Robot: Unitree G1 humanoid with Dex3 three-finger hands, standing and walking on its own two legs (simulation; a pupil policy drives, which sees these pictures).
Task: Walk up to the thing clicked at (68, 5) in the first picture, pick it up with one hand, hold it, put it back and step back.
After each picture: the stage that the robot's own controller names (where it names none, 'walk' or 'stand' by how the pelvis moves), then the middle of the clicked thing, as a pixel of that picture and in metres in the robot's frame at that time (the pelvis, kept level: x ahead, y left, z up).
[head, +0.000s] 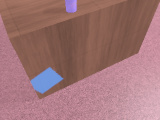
stand; (70, 1) +0.91 +0.11 +0.00
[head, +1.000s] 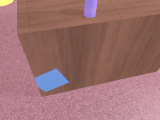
rise first; (90, 5) +0.81 +0.05 +0.01
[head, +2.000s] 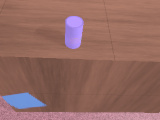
rise first; (73, 33) +0.51 +0.10 +0.04
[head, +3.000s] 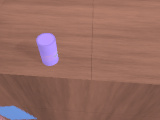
stand; (48, 50) +0.45 +0.17 +0.03
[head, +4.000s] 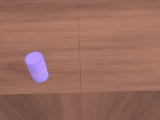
stand; (37, 67) +0.41 +0.21 +0.00
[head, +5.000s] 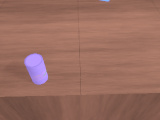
stand; (37, 69) +0.41 +0.21 +0.00
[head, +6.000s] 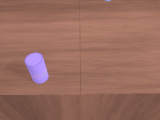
stand; (37, 68) +0.41 +0.21 +0.00
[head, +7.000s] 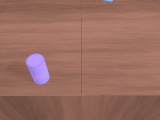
stand; (38, 69) +0.40 +0.21 +0.00
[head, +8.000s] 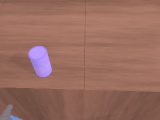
rise first; (40, 62) +0.42 +0.20 +0.00
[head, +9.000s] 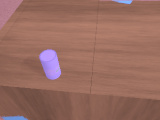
go down; (50, 65) +0.42 +0.20 +0.00
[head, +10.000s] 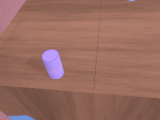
go down; (53, 64) +0.42 +0.19 +0.00
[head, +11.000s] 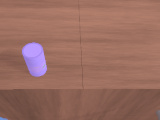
go down; (35, 60) +0.42 +0.17 +0.02
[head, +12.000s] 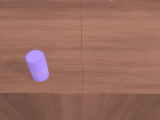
approach; (38, 66) +0.42 +0.19 +0.01
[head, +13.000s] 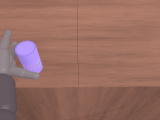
close; (30, 58) +0.42 +0.20 +0.04
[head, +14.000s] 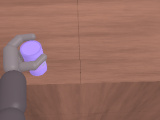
lift; (34, 59) +0.41 +0.18 +0.05
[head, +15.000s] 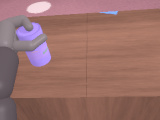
lift; (35, 45) +0.35 +0.16 +0.22
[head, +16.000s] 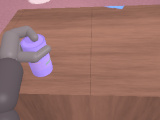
hold; (38, 56) +0.34 +0.17 +0.17
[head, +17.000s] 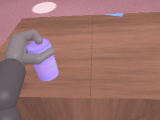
hold; (43, 60) +0.33 +0.15 +0.18
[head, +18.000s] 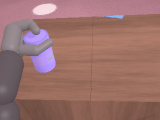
crouch; (41, 51) +0.34 +0.16 +0.21
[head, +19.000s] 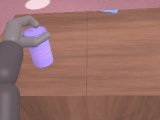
crouch; (39, 47) +0.39 +0.16 +0.18
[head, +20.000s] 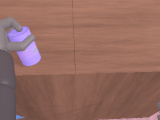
lower; (25, 46) +0.44 +0.19 +0.06
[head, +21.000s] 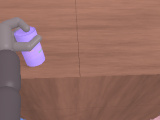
lower; (30, 47) +0.44 +0.18 +0.07
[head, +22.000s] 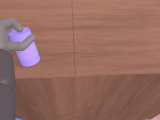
lower; (25, 46) +0.44 +0.19 +0.07
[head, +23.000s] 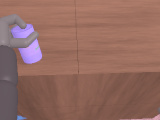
lower; (27, 44) +0.45 +0.19 +0.07
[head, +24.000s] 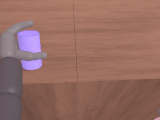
open; (30, 50) +0.43 +0.18 +0.06
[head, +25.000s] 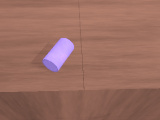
sink last; (58, 54) +0.45 +0.10 +0.02
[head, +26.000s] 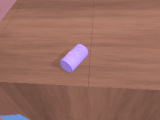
stand; (74, 58) +0.47 +0.10 +0.00
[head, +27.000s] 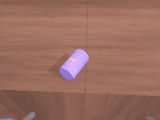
stand; (74, 64) +0.43 +0.07 -0.01
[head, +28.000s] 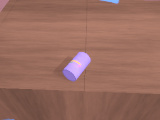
walk; (76, 66) +0.45 +0.06 -0.02
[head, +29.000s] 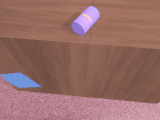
walk; (85, 20) +0.59 +0.02 +0.00
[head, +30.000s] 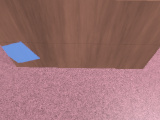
walk; out of the picture +0.85 +0.08 +0.00
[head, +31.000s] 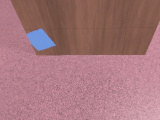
stand; out of the picture +1.17 +0.07 -0.01
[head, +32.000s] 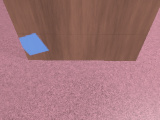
stand; out of the picture +1.16 +0.06 -0.01
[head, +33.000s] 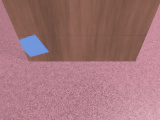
stand; out of the picture +1.16 +0.05 -0.03
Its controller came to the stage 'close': yes
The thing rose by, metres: 0.20
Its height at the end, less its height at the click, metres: -0.02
